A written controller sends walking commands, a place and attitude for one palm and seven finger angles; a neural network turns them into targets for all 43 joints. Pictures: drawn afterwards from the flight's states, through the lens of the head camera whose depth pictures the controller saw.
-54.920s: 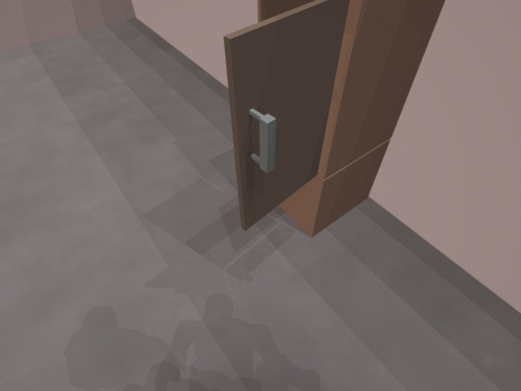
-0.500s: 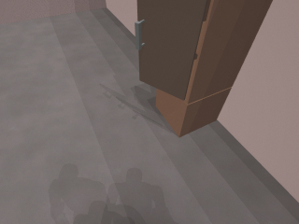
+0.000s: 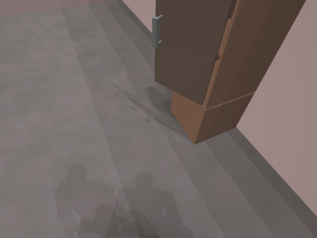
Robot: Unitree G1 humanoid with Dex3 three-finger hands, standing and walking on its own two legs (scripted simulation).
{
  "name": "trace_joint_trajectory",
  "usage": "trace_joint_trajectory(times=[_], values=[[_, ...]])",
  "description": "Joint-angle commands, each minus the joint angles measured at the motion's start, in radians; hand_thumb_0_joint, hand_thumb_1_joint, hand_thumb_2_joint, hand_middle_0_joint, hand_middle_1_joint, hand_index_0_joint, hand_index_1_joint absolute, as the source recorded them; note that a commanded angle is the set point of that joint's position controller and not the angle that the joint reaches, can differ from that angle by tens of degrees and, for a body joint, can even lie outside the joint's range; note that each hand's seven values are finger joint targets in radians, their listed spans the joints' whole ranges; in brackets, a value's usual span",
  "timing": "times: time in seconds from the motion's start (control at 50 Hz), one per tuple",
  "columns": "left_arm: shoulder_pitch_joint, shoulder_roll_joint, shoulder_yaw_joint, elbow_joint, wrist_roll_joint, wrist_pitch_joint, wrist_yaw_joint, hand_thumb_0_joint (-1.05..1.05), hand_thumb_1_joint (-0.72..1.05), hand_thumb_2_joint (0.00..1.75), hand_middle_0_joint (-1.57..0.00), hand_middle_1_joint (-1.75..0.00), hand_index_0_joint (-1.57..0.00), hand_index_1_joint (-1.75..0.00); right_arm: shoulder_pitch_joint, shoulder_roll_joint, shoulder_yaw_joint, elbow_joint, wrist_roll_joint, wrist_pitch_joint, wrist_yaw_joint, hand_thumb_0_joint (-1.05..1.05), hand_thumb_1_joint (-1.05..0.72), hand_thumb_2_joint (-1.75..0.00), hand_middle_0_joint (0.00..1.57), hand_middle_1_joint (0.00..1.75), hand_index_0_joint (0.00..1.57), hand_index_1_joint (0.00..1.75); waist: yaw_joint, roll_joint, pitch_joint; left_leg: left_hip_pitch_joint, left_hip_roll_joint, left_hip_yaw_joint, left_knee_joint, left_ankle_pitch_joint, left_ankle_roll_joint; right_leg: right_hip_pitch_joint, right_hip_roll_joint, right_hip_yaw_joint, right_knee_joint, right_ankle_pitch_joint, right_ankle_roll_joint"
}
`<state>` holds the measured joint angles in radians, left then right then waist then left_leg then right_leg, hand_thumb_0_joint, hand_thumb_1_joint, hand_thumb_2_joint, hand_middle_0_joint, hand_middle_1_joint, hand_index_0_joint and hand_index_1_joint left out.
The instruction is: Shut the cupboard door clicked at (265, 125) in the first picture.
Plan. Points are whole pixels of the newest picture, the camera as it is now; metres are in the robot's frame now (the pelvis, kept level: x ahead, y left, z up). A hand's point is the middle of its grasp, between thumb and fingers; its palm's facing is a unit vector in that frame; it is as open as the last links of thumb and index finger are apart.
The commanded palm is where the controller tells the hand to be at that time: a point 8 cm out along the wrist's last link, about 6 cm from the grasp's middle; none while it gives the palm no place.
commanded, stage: walk to a spot facing it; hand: left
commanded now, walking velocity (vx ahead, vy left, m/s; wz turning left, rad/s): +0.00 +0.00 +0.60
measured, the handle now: (158, 31) +1.03 +0.03 +0.01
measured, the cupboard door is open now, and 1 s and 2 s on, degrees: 28 28 28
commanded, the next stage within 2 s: turn to face it in 1.64 s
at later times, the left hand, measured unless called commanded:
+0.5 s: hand out of the picture +0.05 +0.26 -0.16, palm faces +0.28 -0.93 -0.24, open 7.4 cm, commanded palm none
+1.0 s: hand out of the picture -0.02 +0.15 -0.14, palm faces +0.59 -0.75 -0.29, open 7.4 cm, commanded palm none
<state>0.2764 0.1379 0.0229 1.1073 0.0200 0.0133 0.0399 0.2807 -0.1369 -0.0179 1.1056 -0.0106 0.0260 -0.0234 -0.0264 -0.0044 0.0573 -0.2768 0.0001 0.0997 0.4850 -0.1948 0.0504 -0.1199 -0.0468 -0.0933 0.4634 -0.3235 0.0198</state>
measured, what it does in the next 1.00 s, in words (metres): walks ahead, turning left: right foot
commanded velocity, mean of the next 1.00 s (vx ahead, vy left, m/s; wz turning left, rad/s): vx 0.17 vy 0.00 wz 0.60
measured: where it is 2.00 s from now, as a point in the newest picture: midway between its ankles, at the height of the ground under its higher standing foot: (96, 214)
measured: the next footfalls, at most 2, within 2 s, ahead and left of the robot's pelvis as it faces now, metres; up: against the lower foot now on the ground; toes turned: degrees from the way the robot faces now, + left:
right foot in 0.78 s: +0.11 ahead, -0.11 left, +0.00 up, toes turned +29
left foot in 1.28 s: +0.20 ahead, +0.19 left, +0.00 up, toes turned +55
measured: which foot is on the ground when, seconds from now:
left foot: down 0.00-0.76, up 0.78-1.00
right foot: down 0.00-0.20, up 0.22-0.76, down 0.78-1.00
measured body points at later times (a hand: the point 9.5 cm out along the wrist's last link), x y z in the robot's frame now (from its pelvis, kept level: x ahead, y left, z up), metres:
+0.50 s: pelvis +0.00 +0.03 +0.01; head +0.04 +0.07 +0.45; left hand +0.04 +0.31 -0.14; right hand +0.11 -0.22 -0.12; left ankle +0.03 +0.09 -0.74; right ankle +0.01 -0.17 -0.64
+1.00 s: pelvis +0.10 -0.01 +0.01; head +0.16 -0.01 +0.45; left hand -0.05 +0.19 -0.12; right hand +0.30 -0.19 -0.15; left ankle +0.03 +0.13 -0.63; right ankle +0.08 -0.12 -0.74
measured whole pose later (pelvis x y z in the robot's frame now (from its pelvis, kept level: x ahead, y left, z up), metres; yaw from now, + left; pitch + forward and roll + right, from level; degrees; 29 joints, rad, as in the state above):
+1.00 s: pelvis +0.10 -0.01 +0.01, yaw +38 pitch +1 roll +3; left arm 0.36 0.17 0.03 0.96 0.03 -0.04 0.02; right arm 0.23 -0.27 -0.08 0.95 -0.03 0.05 0.04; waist -0.03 0.04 0.06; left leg -0.65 0.02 -0.02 1.19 -0.22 -0.01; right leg -0.04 -0.05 -0.16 0.35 -0.33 -0.03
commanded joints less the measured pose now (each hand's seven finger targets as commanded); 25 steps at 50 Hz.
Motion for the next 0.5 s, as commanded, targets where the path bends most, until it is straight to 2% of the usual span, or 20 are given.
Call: trace_joint_trajectory(times=[0.0,0.02,0.04,0.06,0.08,0.1,0.12,0.14,0.16,0.18,0.2,0.22,0.24,0.26,0.3,0.34,0.36,0.42,0.46,0.48], values=[[0.091,0.151,0.056,-0.055,0.002,0.001,0.007,0.00,0.90,0.90,-0.20,-0.30,-0.20,-0.30,0.011,-0.126,-0.040,-0.078,-0.007,0.003,0.002,0.00,-0.90,-0.90,0.20,0.30,0.20,0.30,0.027,-0.043,0.035,-0.090,0.072,-0.125,0.032,0.051,-0.013,-0.071,-0.151,0.074,-0.066,0.053,-0.088],[0.085,0.166,0.064,-0.070,0.003,0.001,0.008,0.00,0.90,0.90,-0.20,-0.30,-0.20,-0.30,0.011,-0.114,-0.043,-0.091,-0.007,0.005,0.006,0.00,-0.90,-0.90,0.20,0.30,0.20,0.30,0.029,-0.098,0.012,-0.115,0.046,-0.092,0.108,0.053,-0.024,-0.049,-0.196,0.096,-0.078,0.084,-0.113],[0.068,0.181,0.069,-0.087,0.005,0.001,0.009,0.00,0.90,0.90,-0.20,-0.30,-0.20,-0.30,0.002,-0.110,-0.046,-0.104,-0.008,0.009,0.009,0.00,-0.90,-0.90,0.20,0.30,0.20,0.30,0.028,-0.156,0.007,-0.126,0.028,-0.055,0.211,-0.004,-0.038,-0.056,-0.254,0.120,-0.098,0.120,-0.145],[0.050,0.182,0.071,-0.102,0.007,-0.001,0.011,0.00,0.90,0.90,-0.20,-0.30,-0.20,-0.30,-0.011,-0.106,-0.050,-0.124,-0.010,0.012,0.012,0.00,-0.90,-0.90,0.20,0.30,0.20,0.30,0.030,-0.192,0.004,-0.156,0.019,-0.040,0.323,-0.143,-0.049,-0.052,-0.301,0.126,-0.107,0.225,-0.180],[0.028,0.192,0.075,-0.120,0.012,-0.002,0.013,0.00,0.90,0.90,-0.20,-0.30,-0.20,-0.30,-0.029,-0.106,-0.056,-0.139,-0.010,0.016,0.014,0.00,-0.90,-0.90,0.20,0.30,0.20,0.30,0.027,-0.204,0.019,-0.182,0.036,-0.042,0.403,-0.245,-0.055,-0.060,-0.341,0.112,-0.100,0.320,-0.203],[0.001,0.201,0.079,-0.137,0.017,-0.003,0.015,0.00,0.90,0.90,-0.20,-0.30,-0.20,-0.30,-0.033,-0.109,-0.058,-0.154,-0.007,0.015,0.017,0.00,-0.90,-0.90,0.20,0.30,0.20,0.30,0.017,-0.187,0.023,-0.192,0.052,-0.050,0.407,-0.289,-0.057,-0.051,-0.355,0.086,-0.069,0.407,-0.205],[-0.020,0.213,0.084,-0.148,0.019,-0.003,0.014,0.00,0.90,0.90,-0.20,-0.30,-0.20,-0.30,-0.033,-0.109,-0.058,-0.161,-0.004,0.013,0.022,0.00,-0.90,-0.90,0.20,0.30,0.20,0.30,0.009,-0.172,0.028,-0.174,0.066,-0.050,0.343,-0.281,-0.059,-0.051,-0.348,0.042,-0.018,0.466,-0.184],[-0.027,0.220,0.087,-0.158,0.017,-0.002,0.012,0.00,0.90,0.90,-0.20,-0.30,-0.20,-0.30,-0.018,-0.113,-0.057,-0.165,-0.003,0.009,0.025,0.00,-0.90,-0.90,0.20,0.30,0.20,0.30,0.000,-0.133,0.014,-0.130,0.065,-0.036,0.225,-0.200,-0.058,-0.038,-0.319,-0.005,0.065,0.511,-0.147],[-0.031,0.219,0.086,-0.168,0.009,-0.001,0.008,0.00,0.90,0.90,-0.20,-0.30,-0.20,-0.30,0.051,-0.146,-0.060,-0.158,-0.005,0.000,0.027,0.00,-0.90,-0.90,0.20,0.30,0.20,0.30,-0.029,-0.015,-0.036,0.003,0.077,-0.084,0.085,0.103,-0.035,-0.091,-0.255,-0.066,0.236,0.472,-0.078],[0.002,0.175,0.082,-0.192,-0.007,0.006,0.004,0.00,0.90,0.90,-0.20,-0.30,-0.20,-0.30,0.120,-0.230,-0.072,-0.152,-0.016,-0.011,0.020,0.00,-0.90,-0.90,0.20,0.30,0.20,0.30,-0.045,0.282,-0.068,0.120,0.248,-0.411,-0.053,0.554,0.063,-0.267,-0.098,-0.121,0.483,0.116,0.021],[-0.042,0.150,0.065,-0.229,-0.009,0.014,0.008,0.00,0.90,0.90,-0.20,-0.30,-0.20,-0.30,0.167,-0.290,-0.085,-0.128,-0.014,-0.006,0.005,0.00,-0.90,-0.90,0.20,0.30,0.20,0.30,-0.061,0.377,-0.098,0.189,0.383,-0.597,-0.127,0.762,0.154,-0.395,-0.010,-0.006,0.663,-0.375,0.036],[-0.064,0.172,0.070,-0.227,-0.002,0.025,0.011,0.00,0.90,0.90,-0.20,-0.30,-0.20,-0.30,0.158,-0.289,-0.084,-0.120,-0.017,0.002,0.001,0.00,-0.90,-0.90,0.20,0.30,0.20,0.30,-0.059,0.258,-0.119,0.142,0.362,-0.544,-0.160,0.406,0.147,-0.367,-0.030,0.098,0.714,-0.326,0.007],[-0.101,0.165,0.076,-0.226,0.002,0.031,0.007,0.00,0.90,0.90,-0.20,-0.30,-0.20,-0.30,0.109,-0.283,-0.087,-0.145,-0.019,-0.001,-0.003,0.00,-0.90,-0.90,0.20,0.30,0.20,0.30,-0.047,0.236,-0.079,0.084,0.326,-0.550,-0.203,0.167,0.101,-0.421,-0.046,0.111,0.732,-0.241,0.005],[-0.126,0.179,0.078,-0.230,0.005,0.029,-0.001,0.00,0.90,0.90,-0.20,-0.30,-0.20,-0.30,0.064,-0.267,-0.081,-0.172,-0.021,-0.004,-0.006,0.00,-0.90,-0.90,0.20,0.30,0.20,0.30,-0.034,0.131,-0.054,0.043,0.298,-0.552,-0.215,0.033,0.079,-0.431,-0.047,0.124,0.743,-0.157,0.013],[-0.114,0.175,0.082,-0.224,0.009,0.024,-0.013,0.00,0.90,0.90,-0.20,-0.30,-0.20,-0.30,0.001,-0.261,-0.075,-0.192,-0.021,-0.009,-0.010,0.00,-0.90,-0.90,0.20,0.30,0.20,0.30,-0.004,0.070,-0.035,0.024,0.246,-0.489,-0.236,-0.035,0.051,-0.448,-0.043,0.136,0.734,-0.034,0.031],[-0.083,0.179,0.083,-0.218,0.010,0.020,-0.017,0.00,0.90,0.90,-0.20,-0.30,-0.20,-0.30,-0.011,-0.261,-0.075,-0.201,-0.014,-0.016,-0.011,0.00,-0.90,-0.90,0.20,0.30,0.20,0.30,0.009,0.064,-0.083,0.081,0.208,-0.443,-0.231,0.005,0.039,-0.453,-0.033,0.135,0.718,0.022,0.044],[-0.081,0.185,0.084,-0.220,0.011,0.020,-0.019,0.00,0.90,0.90,-0.20,-0.30,-0.20,-0.30,-0.007,-0.264,-0.075,-0.203,-0.012,-0.018,-0.011,0.00,-0.90,-0.90,0.20,0.30,0.20,0.30,0.011,0.075,-0.098,0.107,0.191,-0.438,-0.231,0.029,0.029,-0.456,-0.027,0.139,0.703,0.038,0.048],[-0.093,0.190,0.084,-0.241,0.011,0.024,-0.019,0.00,0.90,0.90,-0.20,-0.30,-0.20,-0.30,-0.015,-0.267,-0.082,-0.210,-0.011,-0.014,-0.006,0.00,-0.90,-0.90,0.20,0.30,0.20,0.30,0.009,0.107,-0.108,0.130,0.184,-0.445,-0.234,0.027,0.047,-0.468,-0.020,0.139,0.657,0.041,0.061],[-0.111,0.192,0.080,-0.254,0.012,0.020,-0.023,0.00,0.90,0.90,-0.20,-0.30,-0.20,-0.30,0.007,-0.270,-0.086,-0.212,-0.013,-0.012,-0.002,0.00,-0.90,-0.90,0.20,0.30,0.20,0.30,-0.003,0.125,-0.127,0.164,0.169,-0.473,-0.232,-0.042,0.060,-0.464,-0.009,0.137,0.596,0.031,0.066],[-0.124,0.192,0.078,-0.261,0.011,0.020,-0.025,0.00,0.90,0.90,-0.20,-0.30,-0.20,-0.30,0.005,-0.271,-0.089,-0.215,-0.016,-0.009,0.000,0.00,-0.90,-0.90,0.20,0.30,0.20,0.30,-0.009,0.154,-0.117,0.147,0.170,-0.495,-0.244,-0.115,0.071,-0.459,-0.006,0.133,0.567,0.014,0.066]])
